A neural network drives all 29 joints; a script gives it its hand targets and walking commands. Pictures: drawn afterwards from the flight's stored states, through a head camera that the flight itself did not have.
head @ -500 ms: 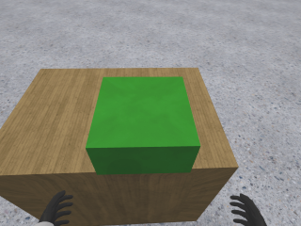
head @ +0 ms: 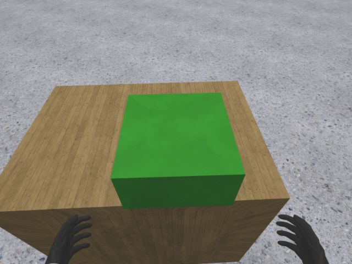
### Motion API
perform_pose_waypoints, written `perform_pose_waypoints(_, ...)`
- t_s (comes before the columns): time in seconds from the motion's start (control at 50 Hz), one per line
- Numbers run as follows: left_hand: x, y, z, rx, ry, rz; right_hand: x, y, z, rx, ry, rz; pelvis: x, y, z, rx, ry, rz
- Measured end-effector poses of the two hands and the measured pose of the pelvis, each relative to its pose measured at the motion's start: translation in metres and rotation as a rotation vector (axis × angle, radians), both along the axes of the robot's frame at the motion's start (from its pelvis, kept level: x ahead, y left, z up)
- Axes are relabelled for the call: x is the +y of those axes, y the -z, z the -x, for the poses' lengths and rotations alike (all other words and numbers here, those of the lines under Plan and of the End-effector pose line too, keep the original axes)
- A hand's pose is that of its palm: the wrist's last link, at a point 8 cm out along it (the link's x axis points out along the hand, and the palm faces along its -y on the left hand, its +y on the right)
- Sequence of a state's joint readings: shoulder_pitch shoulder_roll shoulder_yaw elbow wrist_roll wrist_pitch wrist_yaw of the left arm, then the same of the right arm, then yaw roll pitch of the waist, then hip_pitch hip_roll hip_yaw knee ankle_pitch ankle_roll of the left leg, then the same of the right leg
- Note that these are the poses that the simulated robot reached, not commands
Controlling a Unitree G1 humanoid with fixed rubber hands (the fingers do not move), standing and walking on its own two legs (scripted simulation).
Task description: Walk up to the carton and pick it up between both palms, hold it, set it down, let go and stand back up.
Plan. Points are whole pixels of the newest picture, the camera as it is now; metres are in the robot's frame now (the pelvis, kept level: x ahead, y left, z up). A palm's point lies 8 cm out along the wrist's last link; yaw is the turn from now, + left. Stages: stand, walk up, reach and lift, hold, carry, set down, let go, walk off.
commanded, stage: reach and lift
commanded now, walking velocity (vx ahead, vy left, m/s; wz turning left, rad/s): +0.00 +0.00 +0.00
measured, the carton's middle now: (176, 145) +0.46 +0.04 -0.01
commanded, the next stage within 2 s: none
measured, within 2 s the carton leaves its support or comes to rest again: neither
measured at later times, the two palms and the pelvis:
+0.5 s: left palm (52, 248) +0.16 +0.26 +0.05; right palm (303, 235) +0.20 -0.21 +0.05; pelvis +0.01 -0.02 +0.00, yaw +1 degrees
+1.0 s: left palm (62, 195) +0.24 +0.26 +0.09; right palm (302, 195) +0.26 -0.22 +0.08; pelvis +0.02 -0.02 +0.00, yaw +0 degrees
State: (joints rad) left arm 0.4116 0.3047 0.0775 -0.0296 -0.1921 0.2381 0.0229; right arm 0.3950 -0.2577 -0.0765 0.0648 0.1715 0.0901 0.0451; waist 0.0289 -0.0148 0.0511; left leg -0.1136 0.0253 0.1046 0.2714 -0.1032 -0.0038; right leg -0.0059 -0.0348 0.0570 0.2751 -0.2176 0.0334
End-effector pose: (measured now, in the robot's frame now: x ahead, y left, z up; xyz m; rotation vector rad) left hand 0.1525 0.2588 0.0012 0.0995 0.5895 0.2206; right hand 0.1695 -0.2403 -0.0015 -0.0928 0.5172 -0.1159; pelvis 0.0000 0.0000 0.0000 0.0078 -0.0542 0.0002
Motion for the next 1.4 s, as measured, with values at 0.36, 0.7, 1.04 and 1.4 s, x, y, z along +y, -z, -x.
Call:
perform_pose_waypoints(0.36, 0.002, -0.030, -0.001, -0.189, 0.002, 0.000, 0.014, -0.042, -0.019, -0.165, -0.026, -0.054, -0.016, 0.000, -0.008, -0.005, -0.018, 0.000)
perform_pose_waypoints(0.7, -0.005, -0.059, -0.031, -0.279, 0.080, 0.016, 0.022, -0.057, -0.047, -0.235, 0.005, -0.094, -0.016, 0.000, -0.015, -0.002, -0.011, -0.004)
perform_pose_waypoints(1.04, 0.000, -0.086, -0.096, -0.308, 0.068, 0.002, 0.016, -0.081, -0.098, -0.289, -0.035, -0.095, -0.023, 0.000, -0.019, 0.018, 0.001, -0.006)
perform_pose_waypoints(1.4, 0.005, -0.109, -0.157, -0.333, 0.061, 0.061, 0.010, -0.105, -0.143, -0.309, -0.019, -0.091, -0.018, 0.000, -0.005, 0.031, 0.004, -0.003)
